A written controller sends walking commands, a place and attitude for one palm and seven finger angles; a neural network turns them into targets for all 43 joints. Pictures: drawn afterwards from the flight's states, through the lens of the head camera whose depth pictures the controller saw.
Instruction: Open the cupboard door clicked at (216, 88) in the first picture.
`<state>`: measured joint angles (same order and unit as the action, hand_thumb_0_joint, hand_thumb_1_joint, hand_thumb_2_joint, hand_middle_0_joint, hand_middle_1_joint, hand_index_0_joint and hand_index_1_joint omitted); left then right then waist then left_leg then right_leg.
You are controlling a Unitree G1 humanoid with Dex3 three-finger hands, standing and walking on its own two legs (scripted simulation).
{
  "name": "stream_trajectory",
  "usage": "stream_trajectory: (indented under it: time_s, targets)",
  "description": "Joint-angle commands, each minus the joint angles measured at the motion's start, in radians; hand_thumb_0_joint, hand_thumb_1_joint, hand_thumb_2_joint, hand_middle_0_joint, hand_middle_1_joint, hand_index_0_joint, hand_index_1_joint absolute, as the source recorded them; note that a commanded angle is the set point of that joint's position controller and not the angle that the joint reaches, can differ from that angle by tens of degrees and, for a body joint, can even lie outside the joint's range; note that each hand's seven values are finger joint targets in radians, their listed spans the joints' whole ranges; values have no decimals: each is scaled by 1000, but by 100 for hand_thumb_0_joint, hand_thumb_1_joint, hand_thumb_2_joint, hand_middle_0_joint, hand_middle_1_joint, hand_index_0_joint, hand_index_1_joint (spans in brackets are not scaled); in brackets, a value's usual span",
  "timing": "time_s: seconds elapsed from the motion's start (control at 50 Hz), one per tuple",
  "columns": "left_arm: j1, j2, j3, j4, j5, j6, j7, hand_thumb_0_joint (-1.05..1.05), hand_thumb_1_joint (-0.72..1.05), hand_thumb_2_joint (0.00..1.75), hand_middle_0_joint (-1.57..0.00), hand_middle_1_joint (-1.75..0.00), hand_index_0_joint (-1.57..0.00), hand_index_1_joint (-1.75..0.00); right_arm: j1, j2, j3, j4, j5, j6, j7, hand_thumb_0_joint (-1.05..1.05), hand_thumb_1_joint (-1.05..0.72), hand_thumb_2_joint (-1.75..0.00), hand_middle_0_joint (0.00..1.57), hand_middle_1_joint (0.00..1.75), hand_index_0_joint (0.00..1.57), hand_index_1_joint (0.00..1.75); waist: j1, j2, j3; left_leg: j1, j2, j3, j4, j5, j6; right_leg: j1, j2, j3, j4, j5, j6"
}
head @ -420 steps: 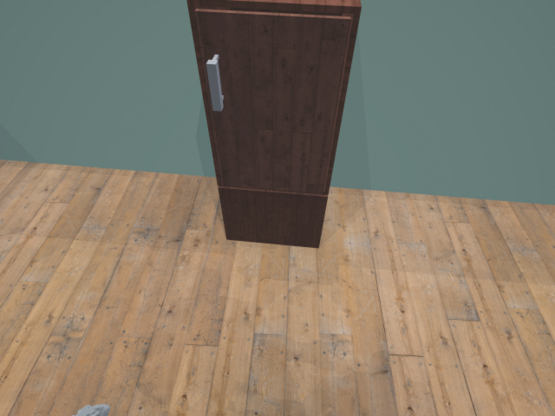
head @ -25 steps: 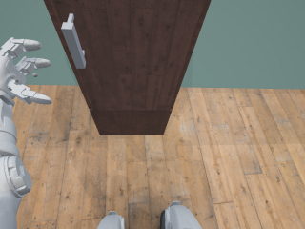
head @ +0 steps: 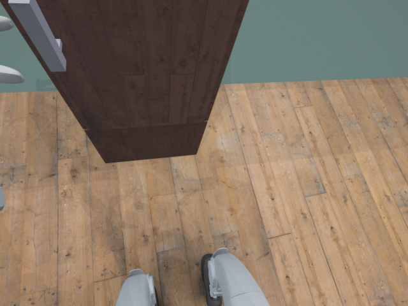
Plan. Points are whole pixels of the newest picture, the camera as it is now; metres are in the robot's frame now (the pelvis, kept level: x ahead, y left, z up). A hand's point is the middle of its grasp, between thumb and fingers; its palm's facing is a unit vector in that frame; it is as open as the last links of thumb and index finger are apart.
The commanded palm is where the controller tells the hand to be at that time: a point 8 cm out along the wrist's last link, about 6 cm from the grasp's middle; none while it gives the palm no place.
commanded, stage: move the hooked fingers beside the handle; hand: left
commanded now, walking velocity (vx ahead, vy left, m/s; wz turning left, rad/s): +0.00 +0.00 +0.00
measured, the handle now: (43, 26) +0.59 +0.20 +0.09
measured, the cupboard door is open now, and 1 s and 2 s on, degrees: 0 0 0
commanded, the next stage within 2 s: slide the fingers in behind the handle in 0.74 s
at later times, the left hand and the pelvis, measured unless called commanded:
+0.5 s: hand out of the picture +0.54 +0.26 +0.10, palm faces -0.02 -1.00 +0.00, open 14.0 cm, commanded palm +0.53 +0.30 +0.09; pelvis +0.02 +0.00 +0.01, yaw +0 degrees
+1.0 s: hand (2, 45) +0.55 +0.25 +0.10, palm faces -0.03 -1.00 -0.01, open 14.0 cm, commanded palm +0.53 +0.28 +0.09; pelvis +0.01 +0.00 +0.00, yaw +0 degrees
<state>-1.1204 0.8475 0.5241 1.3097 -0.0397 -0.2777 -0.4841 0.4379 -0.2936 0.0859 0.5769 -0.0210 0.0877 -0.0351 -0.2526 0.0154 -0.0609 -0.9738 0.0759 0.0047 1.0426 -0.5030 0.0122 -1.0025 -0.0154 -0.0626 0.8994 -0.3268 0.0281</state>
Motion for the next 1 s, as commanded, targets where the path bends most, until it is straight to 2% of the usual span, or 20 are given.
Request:
stream_trajectory:
  time_s: [0.0,0.06,0.12,0.16,0.2,0.26,0.3,0.38,0.44,0.48,0.54,0.6,0.64,0.68,0.72,0.8,0.86,0.9,0.92,0.98]
  targets:
    - [-297,325,70,-207,-20,-56,-4,0,-50,30,-30,-120,-30,-120,226,-207,-80,-49,-4,9,-2,0,-90,-90,20,30,20,30,44,215,-580,361,-29,-52,-116,591,5,339,63,14,-37,339,-49]
    - [-292,328,75,-234,-26,-47,-6,0,-50,30,-30,-120,-30,-120,221,-204,-82,-61,-2,23,4,0,-90,-90,20,30,20,30,42,197,-546,323,-31,-38,-122,555,12,361,67,16,-46,347,-47]
    - [-303,355,106,-319,-33,-67,-2,0,-50,30,-30,-120,-30,-120,229,-203,-90,-64,-4,30,8,0,-90,-90,20,30,20,30,54,258,-611,396,-28,-47,-118,639,5,362,69,15,-38,382,-51]
    - [-299,290,73,-343,-45,-76,0,0,-50,30,-30,-120,-30,-120,225,-195,-93,-59,-3,31,17,0,-90,-90,20,30,20,30,47,271,-595,440,-24,-51,-118,663,1,330,73,9,-49,369,-50]
    - [-271,288,91,-365,-62,-81,-2,0,-50,30,-30,-120,-30,-120,232,-199,-101,-52,-4,33,18,0,-90,-90,20,30,20,30,54,275,-619,491,-19,-59,-115,733,-3,325,77,6,-52,387,-50]
    - [-259,209,34,-320,-66,-60,-5,0,-50,30,-30,-120,-30,-120,223,-192,-99,-42,0,37,20,0,-90,-90,20,30,20,30,36,242,-541,458,-22,-55,-125,683,1,310,77,2,-66,362,-46]
    - [-270,227,39,-332,-59,-59,-1,0,-50,30,-30,-120,-30,-120,224,-194,-99,-38,-1,40,16,0,-90,-90,20,30,20,30,39,266,-538,479,-20,-60,-125,719,-3,299,74,0,-63,370,-48]
    - [-251,180,15,-312,-70,-66,9,0,-50,30,-30,-120,-30,-120,209,-187,-96,-47,-1,39,17,0,-90,-90,20,30,20,30,35,239,-504,446,-26,-50,-124,694,2,320,75,4,-61,391,-52]
    - [-280,187,6,-289,-60,-72,18,0,-50,30,-30,-120,-30,-120,197,-186,-93,-47,1,39,14,0,-90,-90,20,30,20,30,26,207,-478,396,-31,-43,-124,615,6,332,71,10,-62,371,-47]
    - [-284,211,28,-317,-62,-88,20,0,-50,30,-30,-120,-30,-120,195,-189,-94,-58,0,35,11,0,-90,-90,20,30,20,30,39,229,-529,404,-34,-42,-119,637,4,360,70,14,-47,399,-54]
    - [-288,218,22,-283,-55,-87,16,0,-50,30,-30,-120,-30,-120,185,-187,-92,-54,3,34,9,0,-90,-90,20,30,20,30,30,201,-511,372,-37,-37,-114,595,8,367,68,19,-51,391,-47]
    - [-294,213,17,-312,-56,-92,11,0,-50,30,-30,-120,-30,-120,181,-186,-92,-57,4,33,8,0,-90,-90,20,30,20,30,40,257,-561,420,-34,-42,-110,636,1,351,67,16,-43,390,-50]
    - [-288,229,32,-280,-61,-84,11,0,-50,30,-30,-120,-30,-120,181,-189,-91,-56,4,31,6,0,-90,-90,20,30,20,30,32,190,-527,368,-36,-38,-110,590,8,372,68,19,-48,389,-46]
    - [-308,209,12,-273,-59,-81,6,0,-50,30,-30,-120,-30,-120,178,-188,-87,-57,5,31,3,0,-90,-90,20,30,20,30,25,218,-516,363,-37,-38,-110,571,9,351,67,17,-43,375,-51]
    - [-333,230,9,-262,-51,-77,9,0,-50,30,-30,-120,-30,-120,181,-189,-84,-50,6,30,0,0,-90,-90,20,30,20,30,18,204,-507,345,-37,-43,-111,547,10,347,66,17,-45,358,-47]
    - [-351,253,26,-281,-47,-88,11,0,-50,30,-30,-120,-30,-120,191,-192,-84,-45,3,24,1,0,-90,-90,20,30,20,30,24,231,-566,375,-36,-50,-105,559,6,338,68,15,-36,348,-50]
    - [-355,206,-15,-236,-43,-70,12,0,-50,30,-30,-120,-30,-120,190,-189,-80,-39,4,21,3,0,-90,-90,20,30,20,30,7,220,-502,337,-36,-45,-110,499,10,309,68,14,-50,304,-46]
    - [-384,226,-2,-258,-41,-74,18,0,-50,30,-30,-120,-30,-120,199,-193,-82,-34,1,20,0,0,-90,-90,20,30,20,30,8,235,-532,360,-33,-54,-109,514,7,299,67,10,-43,299,-48]
    - [-380,198,-17,-259,-42,-72,21,0,-50,30,-30,-120,-30,-120,202,-189,-83,-33,0,18,3,0,-90,-90,20,30,20,30,7,252,-542,375,-34,-53,-109,519,6,290,68,10,-45,297,-49]
    - [-358,208,8,-255,-46,-72,36,0,-50,30,-30,-120,-30,-120,211,-191,-82,-36,-3,17,7,0,-90,-90,20,30,20,30,14,220,-539,354,-34,-52,-109,522,9,310,70,9,-42,313,-52]
